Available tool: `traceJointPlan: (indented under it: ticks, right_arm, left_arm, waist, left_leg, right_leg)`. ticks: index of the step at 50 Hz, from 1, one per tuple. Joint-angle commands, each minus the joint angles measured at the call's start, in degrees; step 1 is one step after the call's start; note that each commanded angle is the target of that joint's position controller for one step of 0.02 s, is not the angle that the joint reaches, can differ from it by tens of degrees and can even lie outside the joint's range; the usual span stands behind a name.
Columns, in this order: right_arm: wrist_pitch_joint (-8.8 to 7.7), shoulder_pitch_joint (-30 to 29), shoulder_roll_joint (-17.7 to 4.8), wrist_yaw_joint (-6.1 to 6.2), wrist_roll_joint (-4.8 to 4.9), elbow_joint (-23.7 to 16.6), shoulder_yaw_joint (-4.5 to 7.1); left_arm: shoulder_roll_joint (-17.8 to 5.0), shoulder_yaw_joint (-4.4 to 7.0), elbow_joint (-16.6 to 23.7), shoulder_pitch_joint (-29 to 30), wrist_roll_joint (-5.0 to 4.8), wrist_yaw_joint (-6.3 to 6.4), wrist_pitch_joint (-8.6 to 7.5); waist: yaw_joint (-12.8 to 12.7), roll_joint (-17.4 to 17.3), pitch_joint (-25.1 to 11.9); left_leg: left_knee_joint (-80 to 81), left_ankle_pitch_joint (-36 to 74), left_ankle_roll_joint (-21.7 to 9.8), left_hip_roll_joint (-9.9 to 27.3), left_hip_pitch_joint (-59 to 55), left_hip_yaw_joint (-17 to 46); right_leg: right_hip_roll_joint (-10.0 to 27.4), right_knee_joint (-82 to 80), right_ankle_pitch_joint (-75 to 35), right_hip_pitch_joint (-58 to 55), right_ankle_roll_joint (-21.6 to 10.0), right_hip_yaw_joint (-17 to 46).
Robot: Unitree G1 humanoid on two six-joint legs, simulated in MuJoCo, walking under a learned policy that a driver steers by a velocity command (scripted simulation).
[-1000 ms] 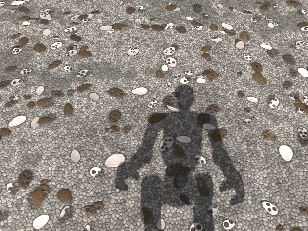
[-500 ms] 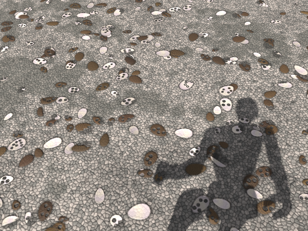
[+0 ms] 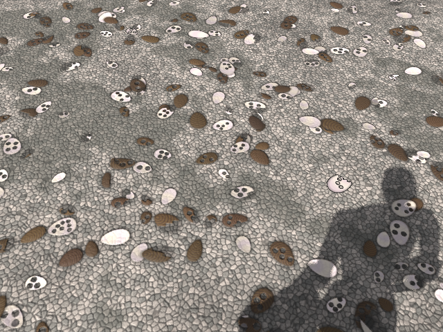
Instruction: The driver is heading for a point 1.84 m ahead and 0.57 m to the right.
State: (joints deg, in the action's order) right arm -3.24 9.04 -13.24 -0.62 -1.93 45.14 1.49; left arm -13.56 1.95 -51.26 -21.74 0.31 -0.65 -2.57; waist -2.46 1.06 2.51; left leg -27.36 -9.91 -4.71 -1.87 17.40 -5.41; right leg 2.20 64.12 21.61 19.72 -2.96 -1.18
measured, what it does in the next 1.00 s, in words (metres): walks ahead, turning right: right foot, then left foot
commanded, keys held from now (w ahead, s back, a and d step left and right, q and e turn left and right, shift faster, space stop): e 0.58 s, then w+e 0.32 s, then w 0.10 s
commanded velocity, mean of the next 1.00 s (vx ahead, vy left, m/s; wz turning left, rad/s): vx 0.23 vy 0.00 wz -0.48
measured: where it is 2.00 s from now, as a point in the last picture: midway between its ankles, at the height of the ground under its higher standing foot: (350, 277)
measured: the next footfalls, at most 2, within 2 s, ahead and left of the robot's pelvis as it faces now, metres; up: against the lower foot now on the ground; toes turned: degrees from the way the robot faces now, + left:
right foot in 0.36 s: +0.27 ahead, -0.11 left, +0.00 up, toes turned -14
left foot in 0.84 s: +0.28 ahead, +0.08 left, +0.00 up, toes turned -30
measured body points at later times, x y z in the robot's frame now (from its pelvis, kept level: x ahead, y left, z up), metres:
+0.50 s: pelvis +0.16 -0.03 -0.01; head +0.20 -0.05 +0.44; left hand +0.33 +0.21 -0.12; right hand +0.20 -0.30 -0.14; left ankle +0.13 +0.10 -0.65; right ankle +0.23 -0.10 -0.74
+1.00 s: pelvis +0.23 -0.02 +0.01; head +0.24 +0.00 +0.46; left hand +0.50 +0.14 -0.10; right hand +0.11 -0.28 -0.09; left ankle +0.24 +0.10 -0.74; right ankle +0.20 -0.15 -0.66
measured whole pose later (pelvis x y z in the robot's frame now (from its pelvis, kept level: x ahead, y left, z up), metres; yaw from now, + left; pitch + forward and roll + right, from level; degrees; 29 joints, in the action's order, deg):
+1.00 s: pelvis +0.23 -0.02 +0.01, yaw -32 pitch +2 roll -1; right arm -2.9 21.4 -15.9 1.4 -1.6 47.3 3.0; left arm -17.6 5.3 -42.6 -12.0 2.5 -3.3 0.9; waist 1.9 2.4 -3.0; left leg -17.3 -13.4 -1.3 0.1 5.7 -2.1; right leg -4.8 59.1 12.4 34.1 -0.6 5.7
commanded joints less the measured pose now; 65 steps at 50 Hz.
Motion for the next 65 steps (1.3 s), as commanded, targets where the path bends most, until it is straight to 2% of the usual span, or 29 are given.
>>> traceJointPlan:
  ticks: [1,5,12,15,17,18,19,20,21,23,25,29,32,36,38,40,41,42,43,44,46,48,53,59,61,62,63,64,65]
  right_arm:
    - [-1.65,5.7,-4.8,0.68,0.66,0.0,1.28]
    - [-2.94,6.6,-6.0,1.15,1.20,1.6,1.62]
    - [-1.30,9.1,-7.0,2.45,1.48,3.6,1.81]
    - [-0.30,8.8,-8.8,3.10,1.52,3.8,2.61]
    - [0.67,7.6,-9.5,3.22,1.69,3.3,3.02]
    - [0.85,8.8,-9.7,3.01,1.66,2.5,3.12]
    - [1.36,13.1,-3.8,2.45,1.13,0.2,2.04]
    - [2.43,13.2,-4.9,2.27,0.50,0.1,1.79]
    - [2.86,10.0,-6.0,2.21,0.58,-0.2,1.96]
    - [2.94,4.1,-6.9,2.40,0.29,-1.4,2.30]
    - [4.44,6.1,-6.2,2.34,-0.49,-1.0,2.25]
    - [5.59,5.7,-4.8,2.41,0.32,-1.7,1.95]
    - [5.47,2.8,-6.2,1.75,-0.23,-3.3,2.23]
    - [4.06,1.4,-6.3,1.31,0.17,-4.2,2.14]
    - [3.16,4.0,-6.1,1.38,0.74,-3.9,1.98]
    - [2.34,11.9,-6.0,2.08,1.36,-1.7,2.02]
    - [1.91,17.9,-8.1,3.01,0.98,0.0,2.54]
    - [1.56,16.7,-13.0,3.99,1.01,-0.3,3.52]
    - [1.55,9.4,-17.1,4.20,-0.64,-3.2,4.45]
    - [1.33,6.6,-14.1,3.95,-0.62,-3.2,4.09]
    - [0.07,3.6,-10.0,2.78,0.41,-3.7,2.90]
    - [-0.82,6.4,-9.4,2.12,0.54,-2.7,2.75]
    - [-1.92,15.8,-9.6,0.73,0.44,1.4,3.24]
    - [-1.41,19.6,-10.3,0.41,0.81,5.2,3.35]
    - [-1.00,19.3,-11.4,0.49,0.96,6.2,3.49]
    - [-0.84,18.4,-11.3,0.56,1.45,6.7,3.34]
    - [-0.92,17.7,-10.3,0.63,1.80,6.2,2.88]
    - [-1.20,17.4,-5.0,0.04,2.86,2.4,1.24]
    - [-1.35,16.8,-6.3,0.15,1.85,1.9,2.00]
  left_arm:
    - [-4.4,1.41,1.8,-3.7,1.13,-0.50,0.93]
    - [-3.1,1.91,2.9,0.2,1.30,-0.85,2.11]
    - [-1.4,0.75,7.2,10.5,1.69,-1.88,2.18]
    - [-3.4,1.46,7.8,8.6,2.25,-1.77,2.05]
    - [-4.8,2.33,6.3,1.7,2.57,-1.18,1.12]
    - [-9.0,3.55,6.0,-2.6,2.82,-0.41,0.28]
    - [-16.0,5.32,6.6,-1.8,1.70,0.28,0.52]
    - [-16.4,5.79,7.1,-3.8,-1.34,0.23,1.44]
    - [-13.6,5.31,8.3,0.8,-1.28,0.62,2.41]
    - [-7.9,3.50,9.1,7.5,-0.48,1.16,3.71]
    - [-7.4,3.37,9.3,8.5,-0.02,1.12,3.82]
    - [-10.1,4.34,9.5,8.3,0.56,0.57,3.42]
    - [-11.0,4.83,10.0,7.9,0.65,0.50,4.20]
    - [-12.0,5.47,10.1,7.3,1.07,0.08,4.39]
    - [-11.9,5.62,10.5,8.8,1.10,-0.20,4.44]
    - [-10.9,5.62,11.8,13.5,0.79,-0.39,4.78]
    - [-9.0,5.26,13.1,16.2,0.67,-0.06,4.60]
    - [-3.6,4.11,12.5,11.2,-0.29,0.39,4.27]
    - [-4.8,3.89,14.3,13.0,0.51,0.29,3.40]
    - [-8.8,4.56,14.4,14.7,1.83,-0.35,2.91]
    - [-9.2,4.83,11.7,9.3,2.04,-2.10,2.68]
    - [-8.0,4.31,11.0,8.3,2.54,-3.06,2.91]
    - [-6.2,2.95,13.3,17.4,2.28,-3.30,2.55]
    - [-4.1,1.03,15.8,25.4,2.12,-3.82,1.69]
    - [-4.9,1.36,14.5,20.5,2.00,-2.84,1.08]
    - [-5.6,1.87,11.8,12.5,2.22,-2.05,0.38]
    - [-8.1,2.82,8.5,2.7,2.96,-1.21,-0.34]
    - [-14.4,4.30,7.5,-6.8,4.07,-0.17,-0.66]
    - [-17.3,4.90,6.3,-8.2,1.86,0.21,-0.30]
  waist:
    - [1.5,-6.6,-2.3]
    - [-0.1,-4.7,-0.4]
    - [3.0,-6.7,-1.1]
    - [2.1,-7.0,-2.5]
    - [-1.1,-4.2,-6.2]
    - [-3.4,1.9,-10.1]
    - [1.3,12.8,-14.1]
    - [-1.3,9.0,-22.7]
    - [-0.6,3.6,-16.1]
    - [1.8,-0.8,-4.4]
    - [3.1,0.9,-5.0]
    - [2.9,2.6,-7.1]
    - [1.6,6.4,-7.0]
    - [1.0,6.0,-5.8]
    - [2.6,6.5,-5.4]
    - [7.6,6.2,-3.5]
    - [10.6,3.7,-1.4]
    - [7.6,-12.6,-2.5]
    - [5.4,-14.0,0.3]
    - [3.0,-6.3,2.7]
    - [0.2,-6.0,1.3]
    - [1.4,-7.9,1.3]
    - [6.5,-7.4,3.7]
    - [8.4,-11.1,3.8]
    - [5.2,-10.9,1.8]
    - [0.7,-8.2,-2.2]
    - [-3.5,-5.5,-9.3]
    - [-6.8,6.2,-18.8]
    - [-5.7,12.3,-20.7]
  left_leg:
    - [16.3,16.2,-5.5,16.6,-10.0,13.3]
    - [15.1,39.2,-5.3,15.6,-9.5,3.4]
    - [9.4,40.8,-3.7,14.1,-13.2,-4.9]
    - [1.0,47.1,-3.0,15.9,-16.4,-4.7]
    - [-13.8,43.7,-1.1,14.3,-15.7,-5.9]
    - [-28.6,26.4,2.0,10.8,-8.1,-6.6]
    - [-47.0,-27.4,4.8,-0.5,9.1,-5.9]
    - [-52.8,-28.5,5.3,-1.2,13.0,6.2]
    - [-53.3,-24.7,5.5,1.5,15.6,7.9]
    - [-44.4,-17.4,6.0,4.1,16.1,7.9]
    - [-39.8,-14.2,6.4,3.5,11.0,7.1]
    - [-31.6,-13.0,7.1,2.4,10.1,7.4]
    - [-26.1,-12.3,7.7,2.3,10.6,7.4]
    - [-18.7,-14.6,7.0,0.7,7.2,7.0]
    - [-12.3,-17.1,5.3,-1.1,0.4,6.6]
    - [2.2,-13.4,2.4,-2.8,-13.3,5.0]
    - [12.3,-12.7,1.0,-0.8,-22.5,5.5]
    - [17.9,-25.1,0.0,15.1,-26.1,21.8]
    - [23.5,-35.3,-5.2,26.9,-18.4,40.8]
    - [23.3,-36.2,-6.2,25.6,-11.9,38.3]
    - [22.2,-26.2,-3.2,18.1,-10.8,26.1]
    - [22.1,-20.6,-2.7,14.7,-10.5,18.8]
    - [21.3,-7.6,-4.2,14.8,-17.8,13.1]
    - [16.9,11.3,-3.9,15.2,-15.5,7.4]
    - [10.7,27.2,-3.6,16.3,-15.6,6.7]
    - [1.3,36.7,-2.5,14.5,-14.5,3.6]
    - [-10.3,32.8,-1.0,12.2,-7.6,1.2]
    - [-30.6,8.9,1.9,7.0,10.5,-1.7]
    - [-41.8,-19.1,1.8,0.5,19.6,3.4]
  right_leg:
    - [2.7,0.5,-3.8,9.5,0.2,3.4]
    - [1.6,-2.6,-9.3,12.5,1.8,1.9]
    - [-0.9,-24.2,-19.7,7.7,0.6,-4.3]
    - [-3.1,-27.5,-12.6,4.4,-2.1,-5.3]
    - [-5.6,-35.1,-14.9,-3.4,-4.6,-5.5]
    - [0.5,-38.5,-36.2,-13.3,-7.5,3.2]
    - [17.1,-32.9,-76.3,-25.9,-16.6,23.4]
    - [20.2,-38.0,-65.7,-28.1,-22.9,31.8]
    - [18.6,-41.3,-49.0,-21.9,-21.8,28.7]
    - [11.7,-46.1,-33.9,-9.5,-15.8,22.2]
    - [7.8,-47.1,-31.2,-5.0,-12.9,18.5]
    - [5.4,-47.9,-22.1,-4.7,-11.0,19.1]
    - [4.4,-53.1,7.8,-4.1,-10.6,25.0]
    - [4.4,-54.1,14.4,-3.2,-10.0,29.2]
    - [3.2,-53.7,15.4,0.5,-9.1,29.5]
    - [-0.5,-51.9,15.8,9.5,-5.6,27.3]
    - [-5.4,-47.3,16.1,17.5,-0.6,22.8]
    - [-10.4,-25.4,15.3,23.2,0.9,13.3]
    - [-11.6,-14.8,5.5,30.7,1.5,8.0]
    - [-6.0,-10.0,-1.2,28.0,1.2,11.1]
    - [-6.0,-4.5,-7.5,23.6,2.1,9.2]
    - [-5.3,-0.8,-9.8,23.0,2.6,7.4]
    - [-4.4,-10.7,-12.2,26.7,3.6,6.9]
    - [-2.6,-29.4,-8.0,11.6,1.2,-4.6]
    - [-5.1,-33.3,-6.6,3.0,-1.5,-6.1]
    - [-6.6,-37.8,-10.0,-7.2,-3.0,-6.2]
    - [-3.8,-37.3,-10.2,-22.1,-4.6,-2.5]
    - [14.4,-40.7,3.3,-40.4,-9.6,21.1]
    - [22.4,-49.0,-2.4,-39.7,-13.1,41.2]
Keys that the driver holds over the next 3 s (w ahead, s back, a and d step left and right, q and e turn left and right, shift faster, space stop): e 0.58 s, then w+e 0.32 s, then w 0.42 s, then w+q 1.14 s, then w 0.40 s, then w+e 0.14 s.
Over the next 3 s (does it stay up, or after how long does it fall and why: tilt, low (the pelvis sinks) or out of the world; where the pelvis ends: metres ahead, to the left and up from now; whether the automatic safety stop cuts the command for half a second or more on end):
stays up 1.17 -0.37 0.01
